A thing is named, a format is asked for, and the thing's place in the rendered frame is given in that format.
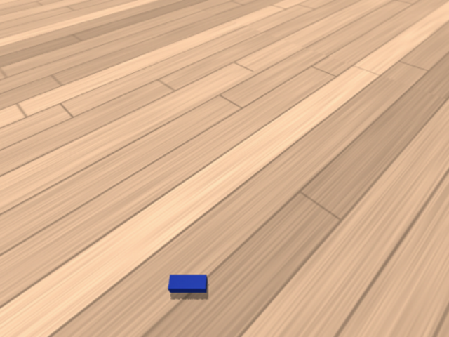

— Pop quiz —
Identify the carton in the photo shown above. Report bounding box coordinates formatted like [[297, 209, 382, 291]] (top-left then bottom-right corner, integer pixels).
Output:
[[168, 275, 207, 293]]

